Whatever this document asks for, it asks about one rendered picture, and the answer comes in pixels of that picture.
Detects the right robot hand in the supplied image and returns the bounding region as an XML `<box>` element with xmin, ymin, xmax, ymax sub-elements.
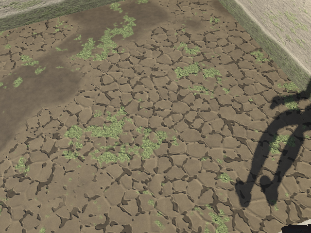
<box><xmin>281</xmin><ymin>223</ymin><xmax>311</xmax><ymax>233</ymax></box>

